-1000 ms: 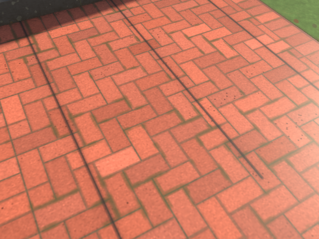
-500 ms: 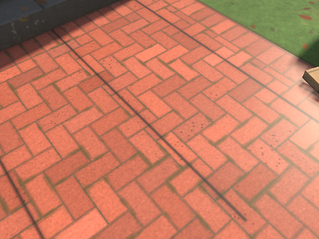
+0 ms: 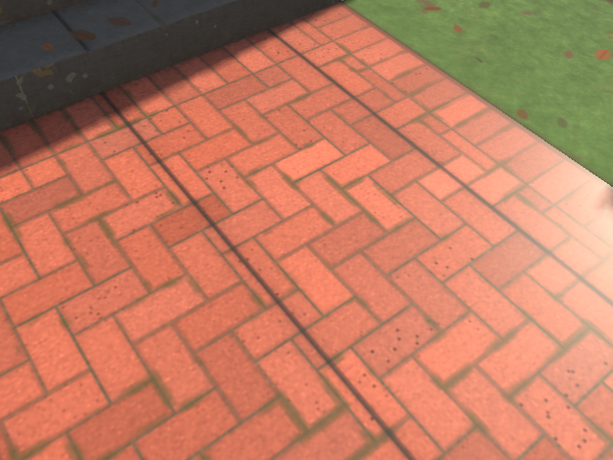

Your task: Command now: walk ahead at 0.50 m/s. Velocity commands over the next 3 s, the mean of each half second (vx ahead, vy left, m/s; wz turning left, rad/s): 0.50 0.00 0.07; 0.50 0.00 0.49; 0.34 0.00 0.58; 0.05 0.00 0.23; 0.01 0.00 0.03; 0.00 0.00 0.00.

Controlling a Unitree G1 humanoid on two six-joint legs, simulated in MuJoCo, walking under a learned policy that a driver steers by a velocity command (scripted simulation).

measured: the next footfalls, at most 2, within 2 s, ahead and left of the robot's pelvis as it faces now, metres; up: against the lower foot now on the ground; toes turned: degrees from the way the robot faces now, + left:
right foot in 0.40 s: +0.39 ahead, -0.12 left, +0.00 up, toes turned -2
left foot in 0.96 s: +0.62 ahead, +0.11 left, +0.00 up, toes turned +25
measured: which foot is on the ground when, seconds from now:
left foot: down 0.00-0.40, up 0.42-0.94, down 0.96-1.00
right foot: up 0.00-0.38, down 0.40-0.98, up 1.00-1.00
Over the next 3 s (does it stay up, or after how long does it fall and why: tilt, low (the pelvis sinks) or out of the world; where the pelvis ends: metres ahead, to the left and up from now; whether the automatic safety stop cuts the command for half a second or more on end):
stays up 0.78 0.15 0.01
